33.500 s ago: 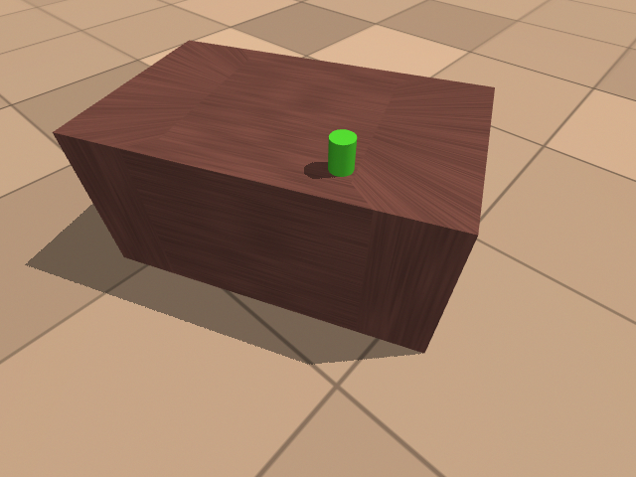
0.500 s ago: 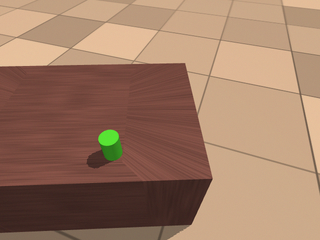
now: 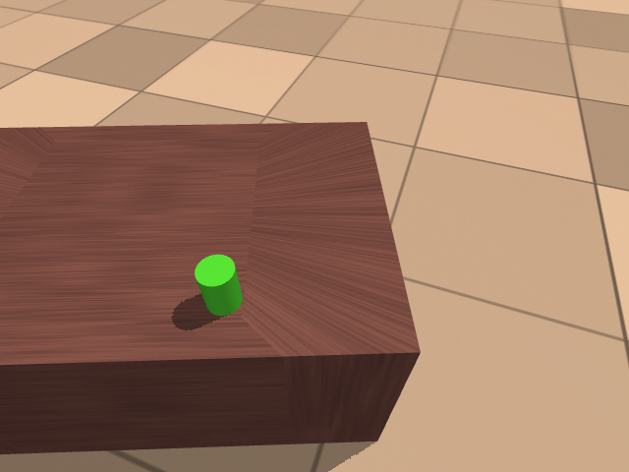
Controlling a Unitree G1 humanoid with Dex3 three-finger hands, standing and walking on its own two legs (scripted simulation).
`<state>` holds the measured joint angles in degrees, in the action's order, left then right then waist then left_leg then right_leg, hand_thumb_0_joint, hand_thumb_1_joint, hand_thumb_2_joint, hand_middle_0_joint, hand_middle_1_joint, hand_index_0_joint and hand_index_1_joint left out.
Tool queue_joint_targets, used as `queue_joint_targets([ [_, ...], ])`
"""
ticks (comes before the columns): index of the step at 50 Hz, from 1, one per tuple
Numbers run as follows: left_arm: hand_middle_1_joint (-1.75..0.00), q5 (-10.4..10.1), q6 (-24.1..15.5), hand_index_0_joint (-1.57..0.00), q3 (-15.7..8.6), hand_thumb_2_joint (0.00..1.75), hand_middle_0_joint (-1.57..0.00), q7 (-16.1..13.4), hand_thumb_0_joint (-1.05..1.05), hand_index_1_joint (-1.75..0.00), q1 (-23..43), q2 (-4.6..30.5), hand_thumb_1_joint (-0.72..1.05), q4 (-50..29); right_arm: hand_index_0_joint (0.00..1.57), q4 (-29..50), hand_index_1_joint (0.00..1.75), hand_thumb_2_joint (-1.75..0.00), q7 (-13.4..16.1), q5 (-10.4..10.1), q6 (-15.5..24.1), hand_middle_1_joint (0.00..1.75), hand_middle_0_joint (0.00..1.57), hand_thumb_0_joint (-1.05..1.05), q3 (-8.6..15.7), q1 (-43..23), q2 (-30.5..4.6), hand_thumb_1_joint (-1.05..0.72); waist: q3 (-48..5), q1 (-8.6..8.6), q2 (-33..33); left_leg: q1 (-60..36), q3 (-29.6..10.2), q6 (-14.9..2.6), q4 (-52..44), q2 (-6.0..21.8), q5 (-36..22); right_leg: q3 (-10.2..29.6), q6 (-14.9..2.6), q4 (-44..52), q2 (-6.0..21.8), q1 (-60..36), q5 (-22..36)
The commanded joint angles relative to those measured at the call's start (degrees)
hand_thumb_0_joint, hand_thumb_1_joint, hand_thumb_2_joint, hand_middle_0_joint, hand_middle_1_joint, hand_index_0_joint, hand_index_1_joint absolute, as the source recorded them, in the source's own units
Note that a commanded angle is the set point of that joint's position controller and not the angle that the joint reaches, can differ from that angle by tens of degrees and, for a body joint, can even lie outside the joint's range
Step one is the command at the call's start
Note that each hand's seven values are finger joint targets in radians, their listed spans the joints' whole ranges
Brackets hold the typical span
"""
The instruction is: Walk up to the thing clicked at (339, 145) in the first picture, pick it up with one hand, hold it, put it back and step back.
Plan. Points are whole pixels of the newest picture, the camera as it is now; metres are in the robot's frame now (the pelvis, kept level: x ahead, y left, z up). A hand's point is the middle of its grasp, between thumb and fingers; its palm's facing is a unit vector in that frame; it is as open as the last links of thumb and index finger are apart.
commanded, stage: stand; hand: left
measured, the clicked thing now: (219, 285) +0.47 +0.20 -0.13
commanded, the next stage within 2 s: step back in 0.32 s
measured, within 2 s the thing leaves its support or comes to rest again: neither
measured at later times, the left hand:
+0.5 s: hand out of the picture +0.07 +0.26 -0.17, palm faces -0.01 -0.92 -0.39, open 7.3 cm
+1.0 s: hand out of the picture +0.02 +0.29 -0.18, palm faces -0.04 -0.94 -0.34, open 7.3 cm
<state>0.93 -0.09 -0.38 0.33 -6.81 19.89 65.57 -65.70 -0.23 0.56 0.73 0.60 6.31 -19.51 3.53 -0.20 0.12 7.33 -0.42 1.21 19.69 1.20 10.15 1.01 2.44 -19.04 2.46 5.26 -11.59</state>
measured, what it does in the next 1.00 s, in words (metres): walks backwards: left foot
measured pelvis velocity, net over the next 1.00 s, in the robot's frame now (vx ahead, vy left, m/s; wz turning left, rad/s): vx -0.11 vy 0.03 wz -0.01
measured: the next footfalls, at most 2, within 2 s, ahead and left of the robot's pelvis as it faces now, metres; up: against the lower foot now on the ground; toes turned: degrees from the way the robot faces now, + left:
left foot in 0.78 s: -0.08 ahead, +0.13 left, +0.00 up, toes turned -1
right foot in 1.18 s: -0.11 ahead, -0.09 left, +0.00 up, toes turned +0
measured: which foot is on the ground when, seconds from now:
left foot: down 0.00-0.54, up 0.56-0.76, down 0.78-1.00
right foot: down 0.00-0.80, up 0.82-1.00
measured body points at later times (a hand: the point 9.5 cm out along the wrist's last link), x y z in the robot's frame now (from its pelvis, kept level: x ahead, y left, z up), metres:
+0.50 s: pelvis -0.02 -0.01 -0.01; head +0.03 -0.01 +0.43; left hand +0.07 +0.31 -0.14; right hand +0.08 -0.32 -0.14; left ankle +0.01 +0.13 -0.75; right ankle -0.01 -0.15 -0.75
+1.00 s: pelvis -0.11 +0.03 -0.01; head -0.03 +0.07 +0.43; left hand +0.02 +0.34 -0.15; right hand -0.05 -0.28 -0.12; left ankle -0.12 +0.13 -0.75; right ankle -0.13 -0.11 -0.67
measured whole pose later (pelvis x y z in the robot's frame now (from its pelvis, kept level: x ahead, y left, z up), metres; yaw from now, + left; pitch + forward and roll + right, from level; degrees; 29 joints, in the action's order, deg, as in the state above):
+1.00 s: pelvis -0.11 +0.03 -0.01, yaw +0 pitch -1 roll -2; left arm 0.8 4.0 -3.2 -1.1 -4.6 22.3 49.3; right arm -53.3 0.7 1.8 -2.0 3.0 9.6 -19.1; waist 10.8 0.4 2.8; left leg 13.6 0.0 -2.4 32.2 -0.4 18.0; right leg 8.8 -0.4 -63.9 -7.0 27.3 -27.5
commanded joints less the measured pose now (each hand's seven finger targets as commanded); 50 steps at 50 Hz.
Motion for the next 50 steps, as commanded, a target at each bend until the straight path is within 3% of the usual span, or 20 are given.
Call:
queue_joint_targets([
  [1, -0.3, -0.2, -1.4, -0.2, -2.3, 0.9, -0.2, -1.0, 0.0, -0.3, 1.2, 11.8, 0.9, -3.2, 0.2, 3.7, 0.3, -0.9, 0.8, 0.0, 1.0, 0.3, 0.2, 0.0, 2.0, -2.2, -12.5, -0.9, -4.0, 0.17, -0.3, -2.0, -4.5, -2.24, -2.9, 6.2, -7.3, 3.0, -3.07, 3.0, 4.9, 1.2, 6.7],
  [15, -0.3, -0.3, -1.5, -0.2, -2.3, 0.9, -0.2, -1.0, 0.0, -0.3, 1.3, 12.2, 0.9, -3.9, 0.2, 3.8, 0.3, -0.9, 0.9, 0.0, 1.1, 0.3, 0.2, 0.0, 1.8, -1.8, -12.5, -0.9, -5.0, 0.25, -0.7, -2.2, -4.2, -2.05, -2.2, 6.2, -9.9, 3.0, -3.04, 2.7, 5.3, 0.0, 9.8],
  [16, -0.3, -1.3, -0.8, -0.2, -4.4, 0.9, -0.2, -1.3, 0.0, -0.3, 2.4, 15.6, 0.9, -5.5, 0.2, 4.5, 0.3, -0.9, 0.5, -0.4, -0.2, 0.3, 0.2, 0.0, 3.2, -3.6, -15.7, -0.9, 1.0, 0.25, -0.8, 2.0, -5.1, -3.82, 2.5, 5.3, -18.7, 2.7, -3.22, -3.3, 3.6, 5.0, 17.8],
  [17, -0.3, -1.4, -0.5, -0.2, -4.5, 0.9, -0.2, -1.6, 0.0, -0.3, 1.1, 14.9, 0.9, -6.3, 0.2, 5.3, 0.3, -0.9, 0.6, -0.9, -0.5, 0.3, 0.2, 0.0, 3.3, -2.5, -14.8, -0.9, -1.4, 0.12, -0.7, 0.7, -4.5, -4.56, 4.0, 6.2, -23.0, 1.8, -3.79, -5.2, 3.2, 4.5, 19.0],
  [21, -0.3, -1.2, 0.3, -0.2, -4.4, 0.9, -0.2, -1.7, 0.0, -0.3, 0.0, 12.5, 0.9, -8.7, 0.2, 7.7, 0.3, -0.9, 0.4, -1.1, -1.4, 0.3, 0.2, 0.0, 4.8, -2.1, -16.0, -0.9, -7.1, 0.61, -4.3, 1.2, -6.5, -8.63, 4.9, 9.0, -25.7, -0.6, -4.24, -12.9, 0.3, 3.5, 13.9],
  [25, -0.3, -0.5, 0.8, -0.2, -4.9, 0.9, -0.2, -1.6, 0.0, -0.3, -0.9, 14.3, 0.9, -10.6, 0.2, 10.7, 0.3, -0.9, 0.4, -1.2, -2.7, 0.3, 0.2, 0.0, 5.2, -3.6, -15.1, -0.9, -8.4, 0.05, -2.6, 5.7, -4.1, -7.91, 12.8, 4.6, -12.1, 4.8, -7.62, -11.7, 4.0, 5.4, 12.4],
  [27, -0.3, -0.1, 0.7, -0.2, -6.1, 0.9, -0.2, -1.6, 0.0, -0.3, 0.0, 18.3, 0.9, -12.0, 0.2, 12.0, 0.3, -0.9, 0.2, -1.0, -3.3, 0.3, 0.2, 0.0, 4.9, -3.6, -12.6, -0.9, -7.3, -0.88, 5.7, 7.9, 0.3, -3.65, 25.2, -3.3, 1.6, 14.1, -13.4, -2.8, 13.1, 7.8, 17.3],
  [28, -0.3, 0.5, 0.6, -0.2, -6.6, 0.9, -0.2, -1.8, 0.0, -0.3, 1.9, 20.3, 0.9, -13.4, 0.2, 12.8, 0.3, -0.9, 0.1, -0.6, -3.8, 0.3, 0.2, 0.0, 4.9, -3.2, -12.1, -0.9, -5.9, -1.53, 11.4, 11.5, -0.6, -3.04, 35.8, -6.9, 20.0, 19.8, -18.02, 0.0, 18.8, 9.9, 20.2],
  [29, -0.3, 1.4, 0.3, -0.2, -7.0, 0.9, -0.2, -1.8, 0.0, -0.3, 2.5, 21.0, 0.9, -14.9, 0.2, 13.2, 0.3, -0.9, 0.1, -0.3, -4.2, 0.3, 0.2, 0.0, 4.9, -1.5, -12.2, -0.9, -5.2, -1.25, 11.7, 12.5, -4.1, -3.23, 41.1, -5.4, 23.8, 21.4, -20.13, -0.8, 20.7, 11.9, 21.3],
  [32, -0.3, 1.5, 0.5, -0.2, -6.5, 0.9, -0.2, -2.0, 0.0, -0.3, 8.4, 17.7, 0.9, -17.6, 0.2, 12.5, 0.3, -0.9, -0.2, -1.5, -3.7, 0.3, 0.2, 0.0, 5.7, 3.7, -13.3, -0.9, -6.1, 2.29, 11.1, 11.6, -5.8, -3.81, 42.0, -4.2, 21.4, 12.0, -16.57, -5.9, 14.7, 12.2, 22.0],
  [36, -0.3, 1.4, 1.2, -0.2, -6.5, 0.9, -0.2, -2.3, 0.0, -0.3, 3.5, 16.1, 0.9, -19.0, 0.2, 13.8, 0.3, -0.9, 0.4, -0.7, -2.5, 0.3, 0.2, 0.0, 4.7, 4.5, -12.7, -0.9, -8.9, -0.55, 11.6, 14.6, -2.5, -2.66, 19.8, -1.8, 16.6, 11.3, -12.81, -12.6, 11.9, -0.6, 24.3],
  [38, -0.3, 0.0, 2.3, -0.2, -6.2, 0.9, -0.2, -2.0, 0.0, -0.3, 4.0, 16.4, 0.9, -19.8, 0.2, 13.5, 0.3, -0.9, 0.8, 0.6, -1.6, 0.3, 0.2, 0.0, 5.1, 6.4, -12.1, -0.9, -8.7, 1.48, 8.5, 8.9, 1.1, -2.3, 2.6, -2.7, 1.2, 7.6, -10.08, -19.2, 9.1, -0.5, 26.3],
  [39, -0.3, -0.6, 2.8, -0.2, -5.8, 0.9, -0.2, -1.8, 0.0, -0.3, 3.2, 14.4, 0.9, -20.4, 0.2, 13.4, 0.3, -0.9, 1.1, 1.4, -1.4, 0.3, 0.2, 0.0, 5.8, 6.5, -13.7, -0.9, -9.3, 1.01, 3.9, 2.4, -4.1, -2.76, 2.1, 1.0, -12.6, 5.7, -7.71, -23.9, 5.2, 5.7, 19.3],
  [40, -0.3, -1.0, 2.9, -0.2, -5.2, 0.9, -0.2, -1.7, 0.0, -0.3, 2.0, 11.5, 0.9, -21.1, 0.2, 14.2, 0.3, -0.9, 1.3, 2.1, -1.2, 0.3, 0.2, 0.0, 7.0, 6.1, -18.0, -0.9, -9.7, 0.23, -6.8, -4.9, -15.7, -5.12, 4.2, 9.6, -29.4, 4.0, -5.6, -31.7, -2.5, 17.4, -0.6],
  [41, -0.3, -0.9, 3.1, -0.2, -5.1, 0.9, -0.2, -2.3, 0.0, -0.3, 1.9, 10.4, 0.9, -21.0, 0.2, 15.1, 0.3, -0.9, 1.1, 2.2, -1.3, 0.3, 0.2, 0.0, 7.3, 4.3, -21.3, -0.9, -7.6, -0.31, -9.8, -6.6, -18.8, -8.59, 6.9, 14.1, -41.9, 4.8, -4.38, -36.4, -9.4, 25.3, -22.8],
  [42, -0.3, -0.2, 3.0, -0.2, -5.4, 0.9, -0.2, -3.2, 0.0, -0.3, 4.2, 11.6, 0.9, -21.4, 0.2, 16.1, 0.3, -0.9, 1.2, 1.6, -1.4, 0.3, 0.2, 0.0, 7.9, 5.9, -23.7, -0.9, -8.1, 3.5, -14.4, -2.0, -25.6, -13.99, 4.2, 20.2, -38.0, 9.4, -3.5, -41.5, -8.9, 24.0, -27.5],
  [43, -0.3, 0.2, 3.1, -0.2, -5.7, 0.9, -0.2, -3.5, 0.0, -0.3, 6.3, 13.1, 0.9, -21.2, 0.2, 16.1, 0.3, -0.9, 1.4, 1.5, -1.4, 0.3, 0.2, 0.0, 7.9, 4.1, -22.2, -0.9, -5.0, 3.25, -12.4, 3.1, -23.5, -13.08, 1.9, 18.7, -30.8, 11.9, -3.68, -45.9, -8.4, 23.1, -25.0],
  [45, -0.3, -0.7, 3.0, -0.2, -5.9, 0.9, -0.2, -2.8, 0.0, -0.3, 2.2, 13.1, 0.9, -19.9, 0.2, 17.4, 0.3, -0.9, 2.0, 2.2, -1.4, 0.3, 0.2, 0.0, 6.3, -1.8, -17.3, -0.9, -3.0, -0.65, -9.5, -1.8, -12.0, -9.0, 5.9, 11.1, -34.3, 11.9, -3.96, -47.9, -8.9, 27.7, -17.9],
  [46, -0.3, -0.8, 3.0, -0.2, -5.7, 0.9, -0.2, -2.6, 0.0, -0.3, -0.3, 12.4, 0.9, -19.9, 0.2, 18.1, 0.3, -0.9, 2.3, 1.6, -1.3, 0.3, 0.2, 0.0, 6.2, -2.1, -15.9, -0.9, -3.3, -1.88, -9.9, -4.2, -10.2, -8.34, 6.8, 10.1, -33.8, 11.0, -4.14, -48.0, -9.0, 28.3, -15.2],
  [50, -0.3, 0.2, 2.0, -0.2, -6.1, 0.9, -0.2, -2.2, 0.0, -0.3, 0.6, 11.6, 0.9, -21.3, 0.2, 18.1, 0.3, -0.9, 2.6, 0.8, -1.3, 0.3, 0.2, 0.0, 6.2, 3.4, -14.2, -0.9, -4.8, 1.25, -7.8, -9.9, -11.6, -12.58, 9.1, 11.7, -32.7, 8.0, -1.65, -40.5, -7.8, 26.3, -15.7],
])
